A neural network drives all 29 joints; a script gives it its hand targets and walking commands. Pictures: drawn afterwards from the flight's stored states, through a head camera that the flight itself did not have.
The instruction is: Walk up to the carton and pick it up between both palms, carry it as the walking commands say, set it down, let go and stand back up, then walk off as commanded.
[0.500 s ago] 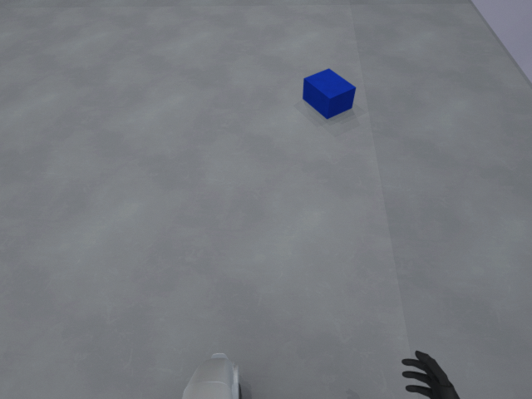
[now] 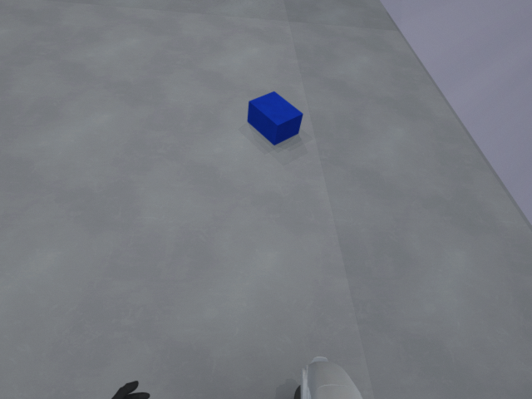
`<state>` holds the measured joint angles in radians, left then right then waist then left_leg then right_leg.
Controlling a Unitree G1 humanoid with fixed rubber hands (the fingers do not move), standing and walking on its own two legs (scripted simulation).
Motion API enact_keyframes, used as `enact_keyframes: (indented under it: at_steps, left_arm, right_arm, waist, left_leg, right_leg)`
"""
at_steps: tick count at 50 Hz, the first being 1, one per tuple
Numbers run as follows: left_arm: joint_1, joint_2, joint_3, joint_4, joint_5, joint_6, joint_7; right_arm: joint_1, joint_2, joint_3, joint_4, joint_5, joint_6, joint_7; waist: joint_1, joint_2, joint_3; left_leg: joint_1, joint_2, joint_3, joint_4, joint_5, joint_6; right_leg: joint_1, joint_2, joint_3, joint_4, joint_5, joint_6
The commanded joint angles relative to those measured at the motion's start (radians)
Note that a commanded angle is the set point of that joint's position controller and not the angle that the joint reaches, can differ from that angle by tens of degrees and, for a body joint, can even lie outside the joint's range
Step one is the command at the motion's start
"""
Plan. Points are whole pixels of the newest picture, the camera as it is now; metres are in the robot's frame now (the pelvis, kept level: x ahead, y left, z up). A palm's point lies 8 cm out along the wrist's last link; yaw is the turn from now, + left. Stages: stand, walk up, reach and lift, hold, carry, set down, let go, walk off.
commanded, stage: walk up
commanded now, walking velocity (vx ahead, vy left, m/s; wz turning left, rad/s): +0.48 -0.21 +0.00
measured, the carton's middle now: (274, 117) +1.62 -0.17 -0.71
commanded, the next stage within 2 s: none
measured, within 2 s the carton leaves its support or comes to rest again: neither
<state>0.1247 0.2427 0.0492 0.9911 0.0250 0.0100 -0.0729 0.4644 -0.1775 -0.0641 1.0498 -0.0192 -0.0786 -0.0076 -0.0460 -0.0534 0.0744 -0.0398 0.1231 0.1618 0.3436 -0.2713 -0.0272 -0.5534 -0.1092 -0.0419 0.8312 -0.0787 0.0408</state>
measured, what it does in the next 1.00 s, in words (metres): walks ahead: right foot, then left foot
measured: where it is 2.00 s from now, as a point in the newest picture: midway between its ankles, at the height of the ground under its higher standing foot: (259, 216)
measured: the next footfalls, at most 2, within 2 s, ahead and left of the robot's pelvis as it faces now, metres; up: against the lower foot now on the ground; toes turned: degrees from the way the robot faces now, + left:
right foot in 0.16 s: +0.22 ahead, -0.19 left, +0.00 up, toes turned -9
left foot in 0.66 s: +0.46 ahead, +0.10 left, +0.00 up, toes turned +11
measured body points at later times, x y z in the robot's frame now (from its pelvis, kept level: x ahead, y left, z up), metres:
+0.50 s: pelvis +0.22 -0.06 +0.00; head +0.25 -0.08 +0.45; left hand +0.16 +0.19 -0.13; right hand +0.37 -0.30 -0.14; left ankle +0.34 +0.10 -0.68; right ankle +0.18 -0.18 -0.75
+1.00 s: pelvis +0.46 -0.01 +0.00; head +0.48 +0.02 +0.45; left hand +0.55 +0.22 -0.16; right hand +0.38 -0.27 -0.12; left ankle +0.43 +0.09 -0.75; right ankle +0.55 -0.20 -0.67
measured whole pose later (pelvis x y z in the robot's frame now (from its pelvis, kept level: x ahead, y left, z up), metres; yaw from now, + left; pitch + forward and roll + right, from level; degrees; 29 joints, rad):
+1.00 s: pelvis +0.46 -0.01 +0.00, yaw -1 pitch -1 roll -3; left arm 0.15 0.23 0.05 1.00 0.03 0.01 -0.06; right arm 0.45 -0.18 -0.07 1.06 -0.02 -0.08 -0.01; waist -0.04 -0.05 0.06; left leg -0.09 0.11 0.17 0.35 -0.24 -0.01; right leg -0.58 -0.12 -0.05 0.91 -0.07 0.04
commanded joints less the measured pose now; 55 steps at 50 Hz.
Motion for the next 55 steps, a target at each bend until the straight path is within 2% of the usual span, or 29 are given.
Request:
enact_keyframes:
  at_steps: [1, 4, 6, 7, 8, 9, 10, 11, 12, 13, 14, 16, 24, 26, 27, 28, 31, 32, 33, 34, 35, 36, 37, 38, 40, 41, 44, 50, 55]
  left_arm:
    - [-0.105, 0.003, -0.008, -0.075, -0.007, -0.012, -0.011]
    - [-0.146, 0.018, -0.006, -0.099, -0.008, -0.024, -0.013]
    - [-0.066, 0.033, 0.000, -0.074, 0.007, -0.051, 0.005]
    - [0.027, 0.060, 0.015, -0.037, 0.014, -0.061, 0.015]
    - [0.178, 0.110, 0.041, 0.017, 0.020, -0.075, 0.028]
    - [0.362, 0.195, 0.069, 0.063, 0.037, -0.089, 0.047]
    - [0.385, 0.274, 0.078, 0.055, 0.023, -0.086, 0.061]
    - [0.317, 0.244, 0.067, 0.041, 0.006, -0.083, 0.064]
    - [0.243, 0.204, 0.057, 0.017, 0.008, -0.091, 0.062]
    - [0.191, 0.145, 0.044, 0.028, 0.005, -0.099, 0.063]
    - [0.152, 0.104, 0.036, 0.027, 0.001, -0.108, 0.063]
    - [0.145, 0.075, 0.025, 0.027, 0.004, -0.117, 0.065]
    - [0.280, 0.083, 0.024, 0.051, -0.004, -0.120, 0.074]
    - [0.288, 0.087, 0.026, 0.054, -0.006, -0.117, 0.072]
    - [0.276, 0.091, 0.023, 0.056, -0.009, -0.109, 0.072]
    - [0.291, 0.099, 0.023, 0.057, -0.007, -0.103, 0.072]
    - [0.338, 0.129, 0.034, 0.073, -0.015, -0.093, 0.075]
    - [0.331, 0.139, 0.038, 0.076, -0.020, -0.088, 0.076]
    - [0.335, 0.120, 0.028, 0.079, -0.017, -0.085, 0.076]
    - [0.339, 0.081, 0.018, 0.072, -0.009, -0.083, 0.076]
    - [0.374, 0.032, 0.017, 0.038, -0.023, -0.075, 0.067]
    - [0.350, 0.054, 0.031, 0.053, -0.013, -0.064, 0.065]
    - [0.321, 0.040, 0.028, 0.062, -0.006, -0.064, 0.058]
    - [0.302, 0.018, 0.025, 0.069, -0.003, -0.064, 0.053]
    - [0.306, -0.008, 0.021, 0.074, 0.006, -0.045, 0.042]
    - [0.295, -0.006, 0.021, 0.070, 0.009, -0.031, 0.037]
    - [0.190, 0.002, 0.012, 0.034, 0.009, -0.011, 0.025]
    - [-0.035, -0.009, -0.003, -0.050, 0.003, -0.005, -0.001]
    - [-0.138, 0.002, -0.006, -0.098, -0.004, -0.016, -0.013]
  right_arm:
    - [0.025, -0.177, -0.040, -0.037, -0.004, -0.005, -0.007]
    - [0.026, -0.204, -0.051, -0.036, -0.003, 0.002, -0.011]
    - [0.004, -0.193, -0.038, -0.033, 0.004, 0.005, 0.001]
    - [0.006, -0.184, -0.029, -0.033, 0.001, 0.008, 0.007]
    - [0.006, -0.156, -0.016, -0.042, -0.008, 0.009, 0.012]
    - [-0.033, -0.116, 0.003, -0.082, -0.012, 0.004, 0.017]
    - [-0.017, -0.058, 0.021, -0.115, 0.015, -0.002, 0.015]
    - [-0.068, -0.100, 0.010, -0.099, 0.000, -0.001, 0.008]
    - [-0.091, -0.109, -0.002, -0.083, -0.004, 0.006, 0.008]
    - [-0.093, -0.106, -0.018, -0.072, 0.002, 0.010, 0.013]
    - [-0.081, -0.095, -0.023, -0.071, 0.000, 0.020, 0.021]
    - [-0.073, -0.080, -0.027, -0.091, -0.011, 0.049, 0.032]
    - [-0.396, -0.071, -0.002, -0.189, -0.003, 0.069, 0.066]
    - [-0.469, -0.064, 0.009, -0.213, 0.001, 0.063, 0.073]
    - [-0.491, -0.069, 0.012, -0.225, 0.000, 0.060, 0.074]
    - [-0.499, -0.079, 0.010, -0.223, 0.000, 0.058, 0.070]
    - [-0.440, -0.100, 0.005, -0.204, -0.001, 0.038, 0.058]
    - [-0.356, -0.117, -0.004, -0.179, -0.004, 0.027, 0.051]
    - [-0.226, -0.154, -0.023, -0.128, -0.013, 0.012, 0.039]
    - [-0.037, -0.228, -0.052, -0.074, -0.029, 0.005, 0.026]
    - [0.090, -0.401, -0.098, -0.054, -0.017, 0.017, 0.000]
    - [0.044, -0.378, -0.085, -0.056, -0.009, 0.028, -0.003]
    - [-0.069, -0.308, -0.063, -0.071, -0.005, 0.024, -0.003]
    - [-0.153, -0.223, -0.041, -0.076, -0.001, 0.017, 0.004]
    - [-0.203, -0.131, -0.015, -0.081, 0.003, -0.003, 0.008]
    - [-0.179, -0.123, -0.011, -0.075, 0.005, -0.010, 0.012]
    - [-0.098, -0.139, -0.016, -0.057, 0.006, -0.018, 0.006]
    - [0.015, -0.155, -0.037, -0.031, -0.001, -0.012, -0.004]
    - [0.028, -0.185, -0.050, -0.027, -0.005, -0.001, -0.008]
  waist:
    - [-0.008, 0.248, 0.079]
    - [-0.009, 0.264, 0.075]
    - [0.019, 0.315, 0.009]
    - [0.056, 0.220, -0.057]
    - [0.116, 0.054, -0.153]
    - [0.179, -0.206, -0.234]
    - [0.175, -0.412, -0.287]
    - [0.145, -0.215, -0.247]
    - [0.116, -0.063, -0.158]
    - [0.079, 0.005, -0.099]
    - [0.055, -0.024, -0.079]
    - [0.035, -0.091, -0.067]
    - [0.096, -0.086, 0.047]
    - [0.091, -0.113, 0.048]
    - [0.080, -0.167, 0.037]
    - [0.076, -0.167, 0.030]
    - [0.061, -0.087, 0.022]
    - [0.035, -0.041, -0.015]
    - [-0.001, 0.031, -0.103]
    - [-0.069, 0.177, -0.217]
    - [-0.073, 0.421, -0.268]
    - [-0.015, 0.221, -0.234]
    - [0.021, 0.196, -0.163]
    - [0.044, 0.179, -0.097]
    - [0.073, 0.233, -0.042]
    - [0.077, 0.234, -0.033]
    - [0.062, 0.213, -0.026]
    - [0.008, 0.223, 0.055]
    - [-0.012, 0.237, 0.080]
  left_leg:
    - [-0.023, 0.206, -0.114, -0.171, 0.272, 0.090]
    - [-0.013, 0.231, -0.098, -0.160, 0.259, 0.094]
    - [-0.076, 0.161, -0.030, -0.069, 0.152, 0.083]
    - [-0.137, 0.125, -0.007, 0.078, 0.159, 0.074]
    - [-0.264, 0.080, 0.004, 0.346, 0.142, 0.059]
    - [-0.456, 0.008, -0.008, 0.671, -0.184, 0.034]
    - [-0.658, -0.086, -0.072, 0.927, -0.356, 0.019]
    - [-0.680, 0.002, -0.179, 0.999, -0.260, 0.033]
    - [-0.691, 0.033, -0.190, 0.981, -0.143, 0.032]
    - [-0.637, 0.067, -0.183, 0.931, -0.069, 0.026]
    - [-0.573, 0.076, -0.171, 0.884, -0.031, 0.024]
    - [-0.520, 0.058, -0.141, 0.846, 0.027, 0.011]
    - [-0.615, 0.024, -0.092, 0.463, 0.225, -0.038]
    - [-0.557, 0.012, -0.069, 0.353, 0.242, -0.034]
    - [-0.470, 0.004, -0.054, 0.303, 0.232, -0.029]
    - [-0.418, -0.006, -0.027, 0.284, 0.205, -0.029]
    - [-0.339, -0.013, 0.002, 0.234, 0.105, -0.032]
    - [-0.242, -0.020, 0.016, 0.180, 0.099, -0.030]
    - [-0.061, -0.032, 0.017, 0.163, 0.073, -0.011]
    - [0.161, 0.101, -0.186, 0.145, -0.051, 0.032]
    - [0.315, 0.451, -0.753, -0.103, -0.042, 0.062]
    - [0.212, 0.463, -0.762, -0.117, -0.055, 0.077]
    - [0.073, 0.404, -0.634, -0.129, -0.042, 0.086]
    - [-0.032, 0.319, -0.465, -0.118, 0.013, 0.080]
    - [-0.146, 0.222, -0.270, -0.119, 0.141, 0.061]
    - [-0.162, 0.209, -0.224, -0.119, 0.210, 0.062]
    - [-0.129, 0.207, -0.168, -0.113, 0.316, 0.078]
    - [-0.061, 0.208, -0.138, -0.194, 0.190, 0.087]
    - [-0.019, 0.232, -0.103, -0.207, 0.167, 0.100]
  right_leg:
    - [-0.016, -0.001, -0.021, -0.159, 0.004, 0.000]
    - [0.051, 0.001, -0.033, -0.249, -0.041, -0.013]
    - [0.240, 0.035, -0.096, -0.300, -0.081, -0.042]
    - [0.402, 0.043, -0.125, -0.324, -0.079, -0.062]
    - [0.613, 0.019, -0.084, -0.318, -0.123, -0.091]
    - [0.752, -0.172, 0.171, -0.400, -0.291, -0.113]
    - [0.800, -0.386, 0.602, -0.637, -0.431, -0.177]
    - [0.719, -0.370, 0.564, -0.652, -0.488, -0.208]
    - [0.625, -0.373, 0.520, -0.640, -0.349, -0.199]
    - [0.546, -0.324, 0.386, -0.621, -0.155, -0.178]
    - [0.476, -0.278, 0.281, -0.614, -0.051, -0.152]
    - [0.413, -0.216, 0.182, -0.622, 0.004, -0.137]
    - [0.447, -0.194, 0.069, -0.715, -0.041, -0.144]
    - [0.448, -0.171, 0.026, -0.733, -0.070, -0.143]
    - [0.418, -0.135, -0.033, -0.734, -0.104, -0.141]
    - [0.410, -0.132, -0.049, -0.721, -0.101, -0.144]
    - [0.459, -0.153, 0.007, -0.627, -0.029, -0.146]
    - [0.463, -0.129, 0.001, -0.509, 0.036, -0.136]
    - [0.413, -0.071, -0.030, -0.307, 0.077, -0.120]
    - [0.214, -0.022, -0.048, 0.005, -0.102, -0.088]
    - [-0.077, 0.136, -0.016, 0.294, -0.508, -0.043]
    - [-0.112, 0.051, 0.121, 0.444, -0.442, -0.043]
    - [-0.104, 0.017, 0.127, 0.468, -0.341, -0.052]
    - [-0.069, -0.022, 0.130, 0.443, -0.245, -0.052]
    - [0.011, -0.029, 0.092, 0.404, -0.133, -0.037]
    - [0.026, -0.021, 0.070, 0.380, -0.107, -0.027]
    - [-0.021, -0.022, 0.031, 0.285, -0.053, -0.004]
    - [-0.071, -0.020, -0.012, -0.029, 0.045, 0.004]
    - [0.001, -0.013, -0.030, -0.222, 0.008, 0.000]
